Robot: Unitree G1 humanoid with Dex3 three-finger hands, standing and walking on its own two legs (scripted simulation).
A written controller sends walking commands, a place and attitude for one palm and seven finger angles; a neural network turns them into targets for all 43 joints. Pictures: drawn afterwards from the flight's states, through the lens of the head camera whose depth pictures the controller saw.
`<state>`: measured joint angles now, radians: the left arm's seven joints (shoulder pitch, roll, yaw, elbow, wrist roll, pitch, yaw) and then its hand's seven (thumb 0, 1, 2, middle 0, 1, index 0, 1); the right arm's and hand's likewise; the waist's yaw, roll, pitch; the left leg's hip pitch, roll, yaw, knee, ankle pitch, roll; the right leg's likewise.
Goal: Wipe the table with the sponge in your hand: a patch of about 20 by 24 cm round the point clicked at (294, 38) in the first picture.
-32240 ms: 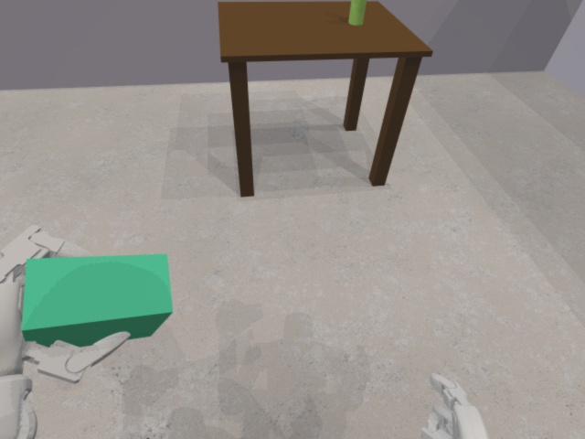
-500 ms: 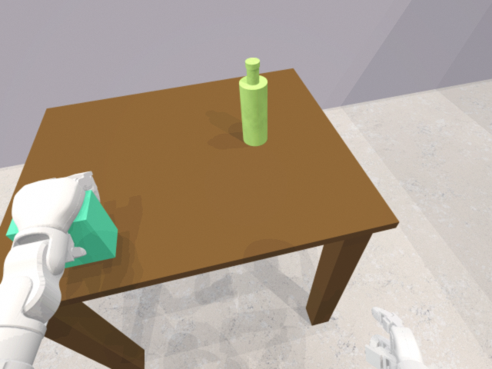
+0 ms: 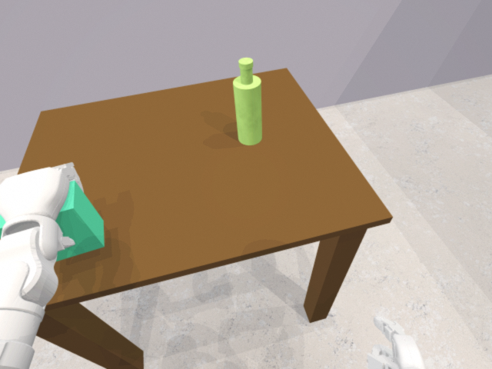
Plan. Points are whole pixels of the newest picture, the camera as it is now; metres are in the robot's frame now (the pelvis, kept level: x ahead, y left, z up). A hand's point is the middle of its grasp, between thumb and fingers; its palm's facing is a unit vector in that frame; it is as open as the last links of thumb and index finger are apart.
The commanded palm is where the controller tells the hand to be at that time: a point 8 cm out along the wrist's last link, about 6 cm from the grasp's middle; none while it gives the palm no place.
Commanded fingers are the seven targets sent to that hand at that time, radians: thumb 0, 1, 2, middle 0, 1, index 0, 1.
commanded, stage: move the sponge above the wiping area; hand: left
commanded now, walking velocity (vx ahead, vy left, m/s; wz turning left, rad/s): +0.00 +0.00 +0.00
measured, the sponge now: (61, 231) +0.29 +0.37 +0.05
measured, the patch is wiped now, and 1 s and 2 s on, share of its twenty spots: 0.00 0.00 0.00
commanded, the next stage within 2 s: lower the sponge onto the table in 1.78 s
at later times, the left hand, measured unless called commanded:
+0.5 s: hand (47, 211) +0.30 +0.37 +0.10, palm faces -0.01 +0.02 -1.00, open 10.3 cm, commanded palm +0.27 +0.34 +0.15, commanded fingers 0.00 0.10 1.30 -1.20 -1.60 -1.20 -1.60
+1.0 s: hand (45, 220) +0.29 +0.38 +0.09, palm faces -0.08 -0.01 -1.00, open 10.3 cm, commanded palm +0.27 +0.34 +0.15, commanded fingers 0.00 0.10 1.30 -1.20 -1.60 -1.20 -1.60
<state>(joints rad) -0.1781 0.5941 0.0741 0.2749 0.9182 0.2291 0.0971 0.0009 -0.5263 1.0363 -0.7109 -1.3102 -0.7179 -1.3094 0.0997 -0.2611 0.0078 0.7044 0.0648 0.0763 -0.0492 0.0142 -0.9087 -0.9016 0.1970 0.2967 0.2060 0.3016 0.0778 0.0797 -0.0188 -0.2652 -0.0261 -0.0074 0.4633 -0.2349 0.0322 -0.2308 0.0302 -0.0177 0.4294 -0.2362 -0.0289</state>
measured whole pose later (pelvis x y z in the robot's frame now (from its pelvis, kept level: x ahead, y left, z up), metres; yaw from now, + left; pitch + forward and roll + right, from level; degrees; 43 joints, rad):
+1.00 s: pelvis +0.00 +0.01 +0.00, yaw +1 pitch +3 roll -1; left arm -0.23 0.61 0.02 0.37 0.89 0.37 0.00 0.00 -0.51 1.03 -0.72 -1.33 -0.73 -1.33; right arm 0.08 -0.27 0.02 0.69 0.09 0.10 -0.05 0.01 -0.91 -0.90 0.20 0.30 0.21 0.30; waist 0.06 0.10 -0.03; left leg -0.28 -0.04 -0.02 0.47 -0.24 0.04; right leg -0.23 0.02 -0.03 0.43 -0.24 -0.02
